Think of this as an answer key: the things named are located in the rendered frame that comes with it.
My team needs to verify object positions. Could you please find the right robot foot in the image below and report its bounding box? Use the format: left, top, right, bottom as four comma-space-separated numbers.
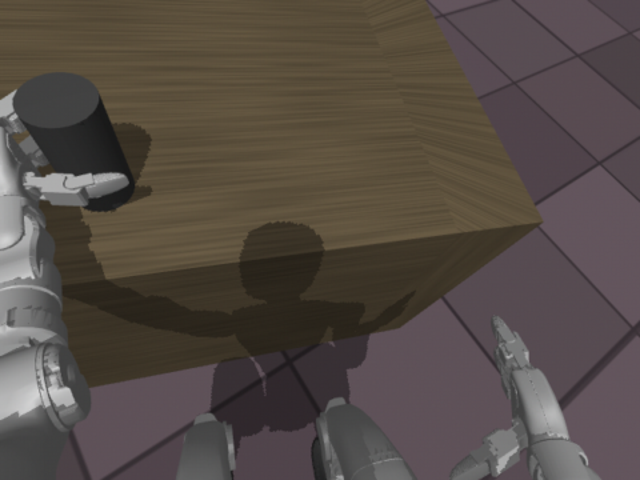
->
311, 436, 327, 480

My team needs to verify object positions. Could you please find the left robot arm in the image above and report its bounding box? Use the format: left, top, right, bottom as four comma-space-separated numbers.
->
0, 196, 91, 480

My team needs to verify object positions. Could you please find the left robot hand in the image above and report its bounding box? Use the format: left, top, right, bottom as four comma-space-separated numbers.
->
0, 89, 129, 207

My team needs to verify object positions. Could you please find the right robot hand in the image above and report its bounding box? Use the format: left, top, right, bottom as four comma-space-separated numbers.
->
449, 315, 570, 480

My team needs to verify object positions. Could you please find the can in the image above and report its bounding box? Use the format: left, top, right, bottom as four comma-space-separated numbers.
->
12, 72, 135, 212

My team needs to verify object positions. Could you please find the right robot arm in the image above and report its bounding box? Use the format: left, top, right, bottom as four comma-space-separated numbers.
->
526, 439, 601, 480

